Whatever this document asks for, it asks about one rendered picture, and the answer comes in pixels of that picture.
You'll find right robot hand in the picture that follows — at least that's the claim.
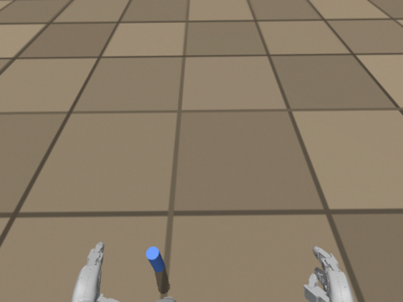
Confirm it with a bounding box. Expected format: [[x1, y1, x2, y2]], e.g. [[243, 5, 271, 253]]
[[304, 246, 355, 302]]

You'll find can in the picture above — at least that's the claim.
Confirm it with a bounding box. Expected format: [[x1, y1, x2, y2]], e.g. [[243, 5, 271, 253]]
[[146, 247, 165, 272]]

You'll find left robot hand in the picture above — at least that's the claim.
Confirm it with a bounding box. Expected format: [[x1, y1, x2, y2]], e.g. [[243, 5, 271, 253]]
[[71, 242, 120, 302]]

